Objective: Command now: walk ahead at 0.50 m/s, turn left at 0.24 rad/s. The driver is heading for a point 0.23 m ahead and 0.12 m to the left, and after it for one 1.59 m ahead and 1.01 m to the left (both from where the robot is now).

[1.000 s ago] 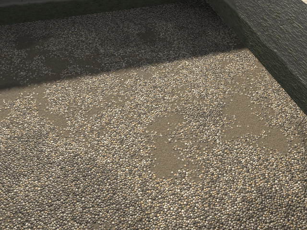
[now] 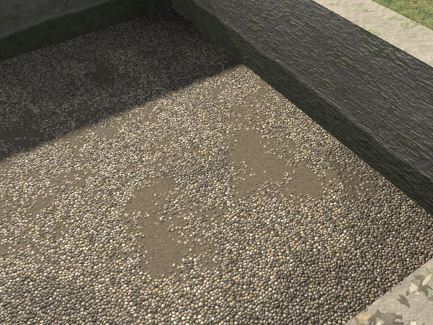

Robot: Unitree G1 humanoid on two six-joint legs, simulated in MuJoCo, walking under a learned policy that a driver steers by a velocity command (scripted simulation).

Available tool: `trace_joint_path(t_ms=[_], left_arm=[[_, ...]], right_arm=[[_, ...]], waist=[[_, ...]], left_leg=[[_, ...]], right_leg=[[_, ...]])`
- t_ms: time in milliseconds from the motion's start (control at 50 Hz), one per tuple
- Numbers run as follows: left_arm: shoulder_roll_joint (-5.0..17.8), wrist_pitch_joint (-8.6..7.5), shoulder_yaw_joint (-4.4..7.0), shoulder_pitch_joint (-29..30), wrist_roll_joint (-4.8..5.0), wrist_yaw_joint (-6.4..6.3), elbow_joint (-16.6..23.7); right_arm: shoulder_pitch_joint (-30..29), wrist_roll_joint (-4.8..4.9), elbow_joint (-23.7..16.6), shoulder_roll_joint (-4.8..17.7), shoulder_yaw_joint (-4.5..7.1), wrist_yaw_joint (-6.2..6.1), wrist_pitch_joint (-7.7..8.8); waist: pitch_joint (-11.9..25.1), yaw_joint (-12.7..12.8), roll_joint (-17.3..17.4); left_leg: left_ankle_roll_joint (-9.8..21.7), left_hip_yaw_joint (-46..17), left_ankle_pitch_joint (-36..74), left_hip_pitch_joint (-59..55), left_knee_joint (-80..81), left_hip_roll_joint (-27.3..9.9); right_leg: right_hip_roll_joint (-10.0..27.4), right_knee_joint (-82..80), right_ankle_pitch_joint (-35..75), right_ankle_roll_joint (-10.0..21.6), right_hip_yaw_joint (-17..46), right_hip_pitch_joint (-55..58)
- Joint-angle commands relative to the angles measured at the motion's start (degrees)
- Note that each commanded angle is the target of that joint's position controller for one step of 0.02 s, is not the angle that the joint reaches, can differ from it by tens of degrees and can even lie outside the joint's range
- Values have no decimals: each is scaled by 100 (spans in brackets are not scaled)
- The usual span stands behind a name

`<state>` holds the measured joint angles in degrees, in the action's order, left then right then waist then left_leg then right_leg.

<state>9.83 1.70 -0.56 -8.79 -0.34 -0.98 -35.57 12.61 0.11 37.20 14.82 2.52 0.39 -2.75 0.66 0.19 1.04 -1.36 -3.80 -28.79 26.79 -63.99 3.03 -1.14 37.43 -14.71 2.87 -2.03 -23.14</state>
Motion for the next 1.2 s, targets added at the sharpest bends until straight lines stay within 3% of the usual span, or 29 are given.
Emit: trace_joint_path(t_ms=[20,80,160,220,240,260,280,320,380,500,560,580,600,620,640,660,700,760,800,860,900,920,940,960,1020,1100,1160,1180,1200], left_arm=[[771,-212,301,156,-16,-78,397],[731,-290,290,120,-51,-59,363],[1048,-175,410,-220,-104,-109,334],[1052,-16,415,93,-13,-229,366],[694,1,319,270,13,-247,471],[797,37,271,836,-61,-270,1017],[1122,63,367,1230,-93,-326,1071],[1161,49,373,790,-141,-310,832],[1069,113,339,573,-150,-315,782],[721,141,139,831,-98,-194,796],[741,-25,115,708,15,-98,705],[651,-92,96,402,-29,-80,585],[759,-154,141,156,-130,-93,480],[1196,-203,273,205,-155,-60,503],[1416,-184,302,150,-165,-33,537],[1431,-195,308,32,-149,-50,550],[1233,-257,241,186,-127,-102,575],[1042,-369,148,555,-191,-28,611],[933,-390,109,574,-184,47,561],[1113,-282,180,336,-183,29,467],[988,-140,160,471,-61,15,516],[858,-72,172,469,-100,26,552],[574,-11,32,693,-177,73,941],[908,-3,102,1235,-243,101,1195],[1098,-113,209,869,-92,72,1018],[689,-16,59,793,-171,9,964],[411,-37,-20,350,-152,43,800],[382,-49,-23,41,-227,12,712],[750,-71,83,84,-251,3,743]], right_arm=[[-187,-45,-358,345,135,-34,70],[-358,-29,-358,304,91,11,-46],[-742,-27,-512,241,-37,76,-62],[-325,-62,-504,-30,-160,62,4],[8,-126,-450,101,-169,22,40],[176,68,-473,1089,128,-38,-8],[386,82,-487,1231,220,-119,-32],[-20,-5,-618,855,79,-201,-33],[-832,10,-969,412,-119,-95,13],[-675,-108,-938,620,-11,25,7],[-856,-21,-1014,692,59,19,-180],[-984,39,-1049,660,56,-7,-223],[-982,124,-1104,474,23,-18,-204],[-1066,169,-1239,231,-42,15,-184],[-1393,107,-1382,353,-12,61,-195],[-1607,21,-1390,647,98,78,-179],[-1469,-16,-1293,565,107,98,-167],[-884,10,-1020,382,44,25,-257],[-929,-48,-990,355,-14,0,-333],[-1120,-118,-1035,269,-127,72,-339],[-804,-197,-921,17,-232,82,-331],[-519,-220,-851,24,-248,41,-298],[-561,-92,-900,761,-48,63,-335],[-508,10,-980,1186,131,36,-360],[-966,-94,-1079,876,39,-161,-282],[-1368,-40,-1098,524,-77,-127,-125],[-1330,19,-974,567,-33,-135,-176],[-1200,77,-961,438,-54,-142,-175],[-1098,180,-1059,193,-117,-120,-150]], waist=[[570,-1,-840],[494,-62,-667],[508,251,-798],[501,-144,-423],[475,-239,426],[286,-521,1551],[187,-760,989],[266,-255,225],[208,86,365],[462,-163,462],[494,-118,484],[493,45,387],[644,50,74],[680,138,-1115],[479,329,-1825],[265,426,-1446],[230,94,-785],[350,-306,-1054],[406,-327,-990],[556,-137,-940],[682,-261,-728],[678,-311,-317],[429,-303,1194],[89,-691,1641],[221,-197,988],[466,-80,780],[485,133,349],[614,139,-11],[818,123,-1099]], left_leg=[[-69,-68,538,445,-592,25],[1,107,724,12,369,-28],[242,702,297,-653,1645,30],[523,595,818,-2018,3320,-45],[763,-619,1094,-2743,3609,-712],[1396,-2706,2224,-2656,3942,-1893],[1873,-3248,2977,-2636,4097,-2286],[2009,-2712,3928,-2102,3795,-2085],[1526,-1856,3082,-1018,4041,-1130],[1202,-1666,2747,-896,3853,-557],[1115,-2184,1543,-862,3914,-526],[973,-2165,1239,-611,3774,-442],[754,-1943,816,95,3457,-303],[476,-1016,176,710,2787,250],[358,-442,121,1121,1906,462],[233,-371,63,1276,1161,316],[65,-361,339,959,312,143],[-79,-272,679,133,186,50],[-88,-50,653,-273,971,-27],[113,308,381,-776,2043,11],[341,581,1079,-1639,3162,116],[456,-8,1087,-1966,3416,-156],[904,-1655,991,-1922,3712,-801],[1264,-2829,876,-1714,4207,-1289],[1285,-2475,2240,-1446,4047,-1173],[1090,-1943,2566,-786,4011,-603],[865,-2072,1553,-342,3820,-475],[702,-2004,1024,188,3495,-363],[459,-1351,184,844,2968,108]], right_leg=[[1531,-1698,1163,998,1569,624],[1397,-1513,1601,857,977,367],[1414,-1315,611,810,842,320],[1350,-696,290,398,682,-304],[806,706,124,46,164,-1194],[-87,1296,-1348,-284,-175,-2439],[25,2217,-1485,-440,396,-2917],[110,3291,-805,-683,673,-2756],[182,2891,-266,-946,591,-1902],[-21,666,-407,-768,246,-363],[-56,-396,-95,-628,258,539],[5,-844,166,-546,205,1171],[360,-557,269,-398,402,2104],[893,-939,-488,-139,1216,2230],[1561,-1662,-1039,230,2271,2103],[1960,-1912,-903,501,2761,1760],[2040,-1891,-159,656,2474,1125],[1498,-1811,1189,482,1154,476],[1283,-1602,1424,372,584,437],[1340,-1447,569,353,467,638],[1132,-1086,-213,24,211,470],[751,-157,-125,-206,-168,197],[64,444,-784,-583,-545,-955],[-123,1014,-1526,-677,-136,-1777],[15,1658,-828,-857,414,-1559],[-116,703,-438,-702,166,49],[-47,-667,138,-417,138,1440],[274,-663,240,-285,318,2300],[915,-796,-227,-99,1035,2823]])
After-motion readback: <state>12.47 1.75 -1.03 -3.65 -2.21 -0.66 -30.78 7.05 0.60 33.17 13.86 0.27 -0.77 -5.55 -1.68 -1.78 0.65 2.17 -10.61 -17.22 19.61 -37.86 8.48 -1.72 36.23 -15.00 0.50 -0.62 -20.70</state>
